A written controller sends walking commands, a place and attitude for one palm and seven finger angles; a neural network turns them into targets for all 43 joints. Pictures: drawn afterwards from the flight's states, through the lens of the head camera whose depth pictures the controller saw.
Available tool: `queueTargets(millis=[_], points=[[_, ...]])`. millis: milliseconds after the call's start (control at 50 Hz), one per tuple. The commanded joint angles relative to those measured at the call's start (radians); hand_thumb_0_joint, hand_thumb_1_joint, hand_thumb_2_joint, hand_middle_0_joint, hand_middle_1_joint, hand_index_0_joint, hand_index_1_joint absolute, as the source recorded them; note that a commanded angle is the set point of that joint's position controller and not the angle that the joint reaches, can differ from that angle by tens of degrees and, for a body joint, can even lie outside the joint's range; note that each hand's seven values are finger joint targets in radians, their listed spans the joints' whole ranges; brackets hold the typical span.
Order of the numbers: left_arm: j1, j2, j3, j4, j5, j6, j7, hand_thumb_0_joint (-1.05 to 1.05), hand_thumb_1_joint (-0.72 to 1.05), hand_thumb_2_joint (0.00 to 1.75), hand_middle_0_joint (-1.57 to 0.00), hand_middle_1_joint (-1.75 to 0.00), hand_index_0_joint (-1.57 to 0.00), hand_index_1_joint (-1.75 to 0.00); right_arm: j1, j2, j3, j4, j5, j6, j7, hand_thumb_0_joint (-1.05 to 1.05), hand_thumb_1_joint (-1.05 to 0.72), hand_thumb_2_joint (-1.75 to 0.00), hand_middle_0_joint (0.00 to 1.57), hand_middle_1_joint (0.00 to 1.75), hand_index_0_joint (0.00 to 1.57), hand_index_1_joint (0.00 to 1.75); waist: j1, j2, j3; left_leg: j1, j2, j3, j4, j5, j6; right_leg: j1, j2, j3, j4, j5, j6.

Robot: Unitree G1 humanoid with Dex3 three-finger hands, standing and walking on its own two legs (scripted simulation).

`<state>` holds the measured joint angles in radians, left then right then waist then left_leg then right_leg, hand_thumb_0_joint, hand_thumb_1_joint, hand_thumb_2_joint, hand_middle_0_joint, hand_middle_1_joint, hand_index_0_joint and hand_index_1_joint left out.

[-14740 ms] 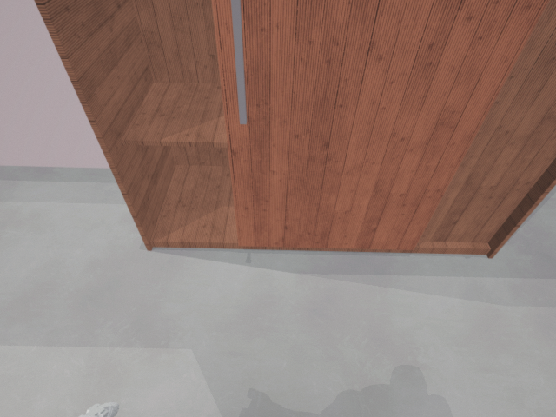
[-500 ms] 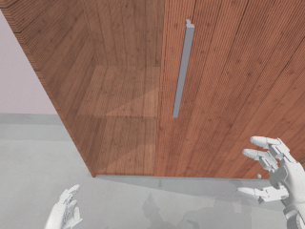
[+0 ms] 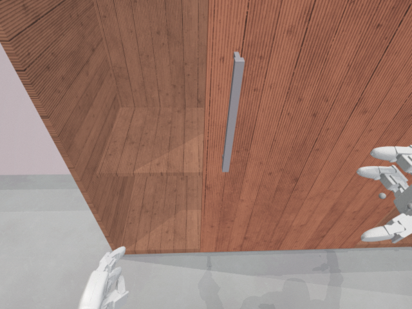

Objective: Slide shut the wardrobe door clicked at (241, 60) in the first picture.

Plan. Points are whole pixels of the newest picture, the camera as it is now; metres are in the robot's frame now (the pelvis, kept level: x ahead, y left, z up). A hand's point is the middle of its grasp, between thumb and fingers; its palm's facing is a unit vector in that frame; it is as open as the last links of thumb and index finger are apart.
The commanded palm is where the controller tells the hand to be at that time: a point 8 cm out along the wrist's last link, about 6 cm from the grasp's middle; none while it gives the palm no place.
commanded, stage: raise the hand with hooked fingers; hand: right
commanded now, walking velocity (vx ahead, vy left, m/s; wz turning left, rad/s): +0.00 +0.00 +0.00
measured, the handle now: (230, 120) +0.52 -0.05 +0.10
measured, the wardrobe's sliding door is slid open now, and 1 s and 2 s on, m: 0.39 0.39 0.39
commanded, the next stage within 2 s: move the hooked fingers beside the handle in 0.52 s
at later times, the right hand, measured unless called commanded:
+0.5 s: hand (360, 190) +0.28 -0.25 +0.15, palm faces +0.04 +1.00 -0.08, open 13.9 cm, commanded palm +0.25 -0.29 +0.15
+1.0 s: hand (323, 170) +0.32 -0.20 +0.15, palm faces -0.03 +1.00 -0.04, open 14.0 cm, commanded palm +0.30 -0.25 +0.14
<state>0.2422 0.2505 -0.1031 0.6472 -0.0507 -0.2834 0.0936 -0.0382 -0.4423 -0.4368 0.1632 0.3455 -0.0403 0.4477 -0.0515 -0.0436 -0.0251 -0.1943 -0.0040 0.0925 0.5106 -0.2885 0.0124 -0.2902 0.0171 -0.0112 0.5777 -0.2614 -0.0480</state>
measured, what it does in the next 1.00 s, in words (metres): stands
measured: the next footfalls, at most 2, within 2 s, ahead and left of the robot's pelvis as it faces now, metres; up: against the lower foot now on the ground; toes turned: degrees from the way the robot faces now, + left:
none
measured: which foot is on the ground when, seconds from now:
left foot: down 0.00-1.00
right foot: down 0.00-1.00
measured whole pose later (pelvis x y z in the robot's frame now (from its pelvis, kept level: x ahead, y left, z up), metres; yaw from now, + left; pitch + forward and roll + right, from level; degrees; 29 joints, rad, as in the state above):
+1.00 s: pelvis +0.00 +0.02 +0.00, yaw +1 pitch -1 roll +0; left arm 0.23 0.27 -0.07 0.68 -0.06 -0.29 0.10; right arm -0.21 -0.37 -0.34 0.33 0.31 -0.05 0.40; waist -0.02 -0.06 -0.02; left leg -0.22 -0.02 0.08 0.52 -0.29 0.04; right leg -0.29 0.00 -0.02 0.54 -0.24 -0.02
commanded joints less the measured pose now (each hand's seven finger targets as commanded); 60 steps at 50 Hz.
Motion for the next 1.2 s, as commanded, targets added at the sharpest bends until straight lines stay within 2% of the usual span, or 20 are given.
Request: queueTargets(millis=[0, 60, 140, 180, 240, 260, 300, 380, 460, 580, 660, 680, 760, 840, 940, 1020, 1040, 1120, 1140, 1180], points=[[-0.105, 0.155, 0.069, -0.140, -0.015, -0.053, 0.022, 0.00, 0.90, 0.90, -0.20, -0.30, -0.20, -0.30, -0.314, -0.272, -0.084, -0.080, 0.014, -0.006, 0.032, 0.00, 0.50, -0.30, 0.30, 1.20, 0.30, 1.20, 0.026, -0.057, -0.098, -0.077, -0.020, -0.027, -0.096, 0.110, 0.020, 0.125, -0.026, 0.093, -0.142, 0.091, 0.020], [-0.105, 0.156, 0.071, -0.150, -0.021, -0.050, 0.012, 0.00, 0.90, 0.90, -0.20, -0.30, -0.20, -0.30, -0.270, -0.218, -0.030, -0.033, 0.015, 0.025, 0.066, 0.00, 0.50, -0.30, 0.30, 1.20, 0.30, 1.20, 0.028, -0.030, -0.088, -0.076, -0.015, -0.030, -0.094, 0.120, 0.019, 0.106, -0.022, 0.083, -0.132, 0.096, 0.015], [-0.110, 0.154, 0.077, -0.167, -0.015, -0.054, -0.002, 0.00, 0.90, 0.90, -0.20, -0.30, -0.20, -0.30, -0.249, -0.280, -0.094, -0.125, 0.026, -0.004, 0.059, 0.00, 0.50, -0.30, 0.30, 1.20, 0.30, 1.20, 0.012, -0.001, -0.180, -0.043, -0.016, -0.038, -0.086, 0.149, 0.014, 0.138, -0.020, 0.070, -0.107, 0.141, 0.009], [-0.116, 0.151, 0.080, -0.169, -0.012, -0.062, -0.003, 0.00, 0.90, 0.90, -0.20, -0.30, -0.20, -0.30, -0.271, -0.311, -0.139, -0.189, 0.035, -0.039, 0.038, 0.00, 0.50, -0.30, 0.30, 1.20, 0.30, 1.20, 0.007, -0.036, -0.207, -0.030, -0.015, -0.043, -0.086, 0.150, 0.014, 0.154, -0.016, 0.067, -0.110, 0.142, 0.009], [-0.112, 0.146, 0.080, -0.156, -0.006, -0.065, 0.000, 0.00, 0.90, 0.90, -0.20, -0.30, -0.20, -0.30, -0.264, -0.345, -0.190, -0.197, 0.034, -0.071, -0.003, 0.00, 0.50, -0.30, 0.30, 1.20, 0.30, 1.20, 0.000, -0.033, -0.184, -0.021, -0.014, -0.049, -0.098, 0.153, 0.012, 0.144, -0.019, 0.055, -0.112, 0.145, 0.007], [-0.118, 0.143, 0.080, -0.151, -0.008, -0.068, 0.002, 0.00, 0.90, 0.90, -0.20, -0.30, -0.20, -0.30, -0.282, -0.318, -0.173, -0.194, 0.033, -0.075, -0.009, 0.00, 0.50, -0.30, 0.30, 1.20, 0.30, 1.20, 0.009, -0.076, -0.154, -0.030, -0.012, -0.050, -0.102, 0.150, 0.013, 0.138, -0.016, 0.054, -0.119, 0.135, 0.008], [-0.113, 0.143, 0.082, -0.141, -0.010, -0.070, 0.006, 0.00, 0.90, 0.90, -0.20, -0.30, -0.20, -0.30, -0.286, -0.295, -0.151, -0.155, 0.021, -0.070, -0.014, 0.00, 0.50, -0.30, 0.30, 1.20, 0.30, 1.20, 0.017, -0.091, -0.120, -0.046, -0.009, -0.051, -0.106, 0.155, 0.013, 0.137, -0.018, 0.049, -0.123, 0.130, 0.008], [-0.107, 0.147, 0.083, -0.141, -0.016, -0.072, 0.014, 0.00, 0.90, 0.90, -0.20, -0.30, -0.20, -0.30, -0.287, -0.252, -0.085, -0.108, 0.009, -0.039, 0.008, 0.00, 0.50, -0.30, 0.30, 1.20, 0.30, 1.20, 0.027, -0.063, -0.103, -0.054, -0.004, -0.061, -0.111, 0.155, 0.007, 0.125, -0.018, 0.044, -0.122, 0.113, 0.003], [-0.111, 0.154, 0.086, -0.143, -0.018, -0.072, 0.014, 0.00, 0.90, 0.90, -0.20, -0.30, -0.20, -0.30, -0.261, -0.252, -0.088, -0.078, 0.028, -0.031, 0.039, 0.00, 0.50, -0.30, 0.30, 1.20, 0.30, 1.20, 0.027, 0.029, -0.123, -0.040, 0.005, -0.086, -0.110, 0.180, -0.006, 0.100, -0.015, 0.037, -0.095, 0.122, -0.001], [-0.117, 0.143, 0.086, -0.148, -0.015, -0.079, 0.011, 0.00, 0.90, 0.90, -0.20, -0.30, -0.20, -0.30, -0.283, -0.295, -0.147, -0.145, 0.039, -0.065, 0.023, 0.00, 0.50, -0.30, 0.30, 1.20, 0.30, 1.20, 0.012, -0.021, -0.196, -0.008, 0.003, -0.077, -0.089, 0.249, -0.005, 0.139, -0.009, 0.031, -0.086, 0.178, -0.001], [-0.120, 0.141, 0.083, -0.133, -0.017, -0.077, 0.013, 0.00, 0.90, 0.90, -0.20, -0.30, -0.20, -0.30, -0.336, -0.244, -0.086, -0.100, 0.027, -0.061, 0.012, 0.00, 0.50, -0.30, 0.30, 1.20, 0.30, 1.20, 0.032, -0.034, -0.116, -0.055, 0.009, -0.094, -0.102, 0.214, -0.008, 0.112, -0.011, 0.028, -0.086, 0.138, 0.001], [-0.109, 0.145, 0.086, -0.125, -0.019, -0.074, 0.017, 0.00, 0.90, 0.90, -0.20, -0.30, -0.20, -0.30, -0.350, -0.252, -0.089, -0.066, 0.024, -0.057, 0.010, 0.00, 0.50, -0.30, 0.30, 1.20, 0.30, 1.20, 0.039, 0.007, -0.108, -0.064, 0.008, -0.092, -0.105, 0.204, -0.011, 0.107, -0.014, 0.031, -0.087, 0.129, -0.001], [-0.114, 0.146, 0.085, -0.128, -0.022, -0.072, 0.022, 0.00, 0.90, 0.90, -0.20, -0.30, -0.20, -0.30, -0.398, -0.218, -0.026, -0.059, 0.007, -0.051, 0.010, 0.00, 0.50, -0.30, 0.30, 1.20, 0.30, 1.20, 0.045, -0.022, -0.120, -0.069, 0.009, -0.090, -0.102, 0.178, -0.008, 0.111, -0.012, 0.031, -0.087, 0.114, -0.001], [-0.114, 0.141, 0.082, -0.131, -0.019, -0.075, 0.026, 0.00, 0.90, 0.90, -0.20, -0.30, -0.20, -0.30, -0.482, -0.191, 0.019, -0.096, -0.005, -0.068, -0.023, 0.00, 0.50, -0.30, 0.30, 1.20, 0.30, 1.20, 0.047, -0.019, -0.169, -0.073, 0.000, -0.073, -0.098, 0.139, -0.001, 0.149, -0.015, 0.045, -0.098, 0.098, -0.001], [-0.105, 0.144, 0.084, -0.115, -0.015, -0.064, 0.023, 0.00, 0.90, 0.90, -0.20, -0.30, -0.20, -0.30, -0.487, -0.223, -0.028, -0.020, -0.023, -0.068, -0.080, 0.00, 0.50, -0.30, 0.30, 1.20, 0.30, 1.20, 0.029, 0.022, -0.179, -0.054, 0.002, -0.067, -0.093, 0.144, 0.000, 0.131, -0.017, 0.047, -0.112, 0.104, 0.003], [-0.111, 0.134, 0.084, -0.133, -0.014, -0.058, 0.012, 0.00, 0.90, 0.90, -0.20, -0.30, -0.20, -0.30, -0.485, -0.169, 0.008, -0.025, -0.043, -0.051, -0.105, 0.00, 0.50, -0.30, 0.30, 1.20, 0.30, 1.20, 0.019, -0.036, -0.204, -0.035, 0.007, -0.063, -0.073, 0.227, 0.005, 0.147, -0.015, 0.036, -0.112, 0.169, 0.007], [-0.102, 0.137, 0.088, -0.133, -0.011, -0.055, 0.007, 0.00, 0.90, 0.90, -0.20, -0.30, -0.20, -0.30, -0.462, -0.188, -0.007, -0.030, -0.049, -0.051, -0.112, 0.00, 0.50, -0.30, 0.30, 1.20, 0.30, 1.20, 0.012, -0.017, -0.229, -0.014, 0.006, -0.063, -0.068, 0.246, 0.006, 0.146, -0.017, 0.033, -0.106, 0.189, 0.006], [-0.096, 0.139, 0.090, -0.134, -0.014, -0.040, 0.004, 0.00, 0.90, 0.90, -0.20, -0.30, -0.20, -0.30, -0.500, -0.163, 0.012, -0.010, -0.049, -0.040, -0.122, 0.00, 0.50, -0.30, 0.30, 1.20, 0.30, 1.20, 0.027, 0.022, -0.196, -0.036, 0.002, -0.060, -0.067, 0.264, 0.002, 0.131, -0.019, 0.030, -0.109, 0.196, 0.007], [-0.092, 0.140, 0.092, -0.129, -0.012, -0.036, 0.002, 0.00, 0.90, 0.90, -0.20, -0.30, -0.20, -0.30, -0.499, -0.154, 0.017, -0.009, -0.050, -0.042, -0.127, 0.00, 0.50, -0.30, 0.30, 1.20, 0.30, 1.20, 0.029, 0.064, -0.195, -0.032, 0.001, -0.060, -0.070, 0.272, 0.000, 0.128, -0.020, 0.026, -0.102, 0.200, 0.003], [-0.092, 0.139, 0.094, -0.130, -0.016, -0.032, 0.003, 0.00, 0.90, 0.90, -0.20, -0.30, -0.20, -0.30, -0.555, -0.128, 0.052, -0.028, -0.056, -0.045, -0.132, 0.00, 0.50, -0.30, 0.30, 1.20, 0.30, 1.20, 0.043, 0.014, -0.197, -0.052, 0.001, -0.062, -0.068, 0.268, 0.001, 0.150, -0.019, 0.024, -0.104, 0.200, 0.004]])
